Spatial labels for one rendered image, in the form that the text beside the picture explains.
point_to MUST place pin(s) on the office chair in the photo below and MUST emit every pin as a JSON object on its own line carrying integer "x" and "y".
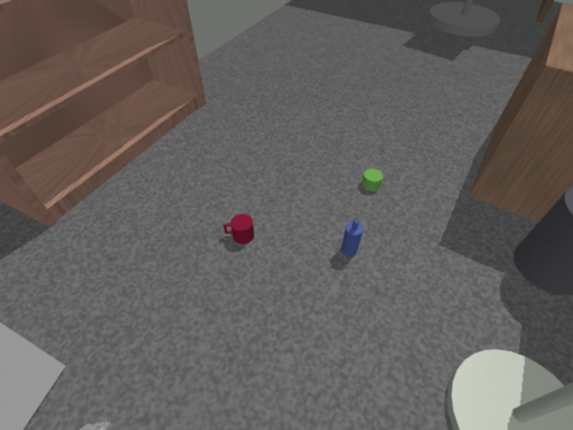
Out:
{"x": 463, "y": 19}

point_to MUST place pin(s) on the bookshelf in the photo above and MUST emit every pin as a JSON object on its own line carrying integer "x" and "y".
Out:
{"x": 86, "y": 86}

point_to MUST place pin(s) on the coat stand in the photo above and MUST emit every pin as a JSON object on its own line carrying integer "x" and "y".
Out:
{"x": 497, "y": 389}

